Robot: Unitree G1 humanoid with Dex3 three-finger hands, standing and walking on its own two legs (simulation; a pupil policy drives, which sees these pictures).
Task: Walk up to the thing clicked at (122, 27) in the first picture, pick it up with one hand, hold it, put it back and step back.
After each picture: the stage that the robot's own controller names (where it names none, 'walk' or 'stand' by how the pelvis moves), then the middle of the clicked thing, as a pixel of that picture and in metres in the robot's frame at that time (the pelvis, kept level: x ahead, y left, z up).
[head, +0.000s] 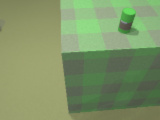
stand; (126, 21) +0.72 -0.19 +0.02
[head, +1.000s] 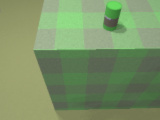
sink last; (111, 16) +0.65 -0.10 +0.06
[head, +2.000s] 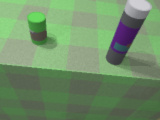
rise first; (38, 29) +0.54 +0.21 +0.06
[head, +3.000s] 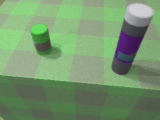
stand; (41, 40) +0.50 +0.20 +0.07
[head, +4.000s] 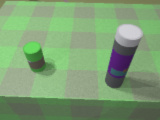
stand; (35, 57) +0.45 +0.22 +0.02
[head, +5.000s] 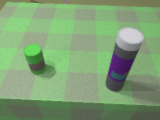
stand; (35, 59) +0.45 +0.21 +0.02
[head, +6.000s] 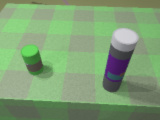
stand; (33, 60) +0.45 +0.23 +0.02
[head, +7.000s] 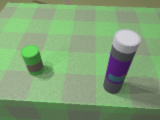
stand; (33, 60) +0.44 +0.22 +0.02
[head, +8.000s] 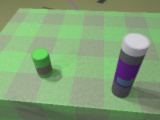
rise first; (42, 63) +0.44 +0.21 +0.02
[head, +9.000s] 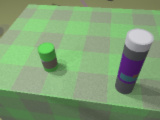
go down; (48, 57) +0.46 +0.20 +0.02
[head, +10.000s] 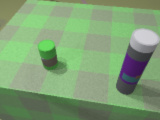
go down; (48, 55) +0.47 +0.18 +0.03
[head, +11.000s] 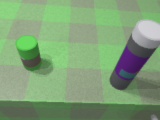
go down; (29, 53) +0.43 +0.18 +0.05
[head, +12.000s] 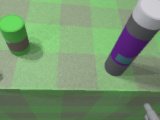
close in; (16, 36) +0.46 +0.19 +0.08
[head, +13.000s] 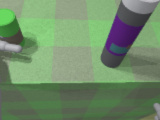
close; (9, 31) +0.47 +0.20 +0.10
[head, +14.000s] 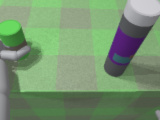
lift; (14, 41) +0.45 +0.20 +0.09
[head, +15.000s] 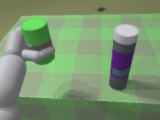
lift; (39, 42) +0.34 +0.14 +0.24
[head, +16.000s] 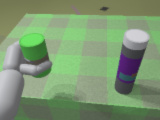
hold; (36, 56) +0.33 +0.16 +0.20
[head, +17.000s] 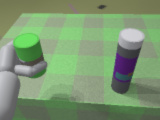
hold; (31, 56) +0.33 +0.17 +0.20
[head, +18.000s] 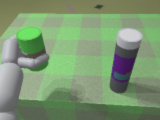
crouch; (33, 50) +0.35 +0.16 +0.20
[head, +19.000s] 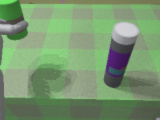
crouch; (12, 18) +0.45 +0.21 +0.23
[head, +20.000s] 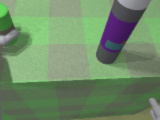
lower; (1, 25) +0.50 +0.21 +0.09
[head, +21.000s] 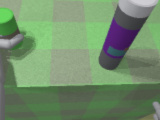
lower; (7, 30) +0.49 +0.20 +0.09
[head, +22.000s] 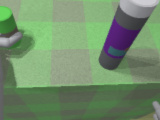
lower; (5, 28) +0.49 +0.21 +0.09
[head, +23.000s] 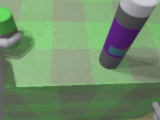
lower; (5, 29) +0.49 +0.21 +0.09
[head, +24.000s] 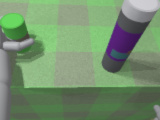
open; (17, 34) +0.48 +0.19 +0.09
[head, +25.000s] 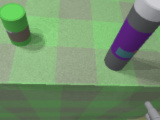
sink last; (17, 26) +0.48 +0.18 +0.09
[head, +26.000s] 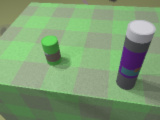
sink last; (52, 51) +0.49 +0.19 +0.05
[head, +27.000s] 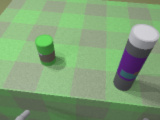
stand; (46, 50) +0.47 +0.18 +0.03
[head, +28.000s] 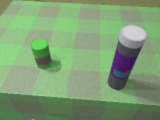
stand; (42, 54) +0.47 +0.20 +0.03
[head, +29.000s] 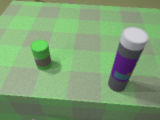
stand; (42, 55) +0.47 +0.19 +0.03
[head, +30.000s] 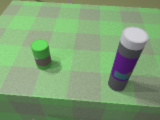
stand; (42, 55) +0.47 +0.19 +0.03
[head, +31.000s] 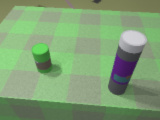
walk; (42, 58) +0.46 +0.19 +0.03
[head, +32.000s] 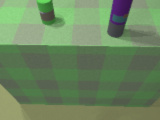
walk; (46, 10) +0.66 +0.20 +0.05
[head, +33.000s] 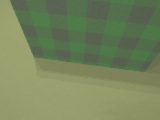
walk; out of the picture +1.04 +0.15 +0.06
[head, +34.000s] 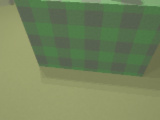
stand; out of the picture +1.15 +0.16 +0.04
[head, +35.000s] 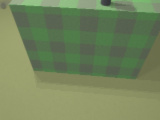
stand; out of the picture +1.13 +0.18 +0.02
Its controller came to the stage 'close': yes
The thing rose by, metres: 0.20
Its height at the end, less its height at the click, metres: +0.00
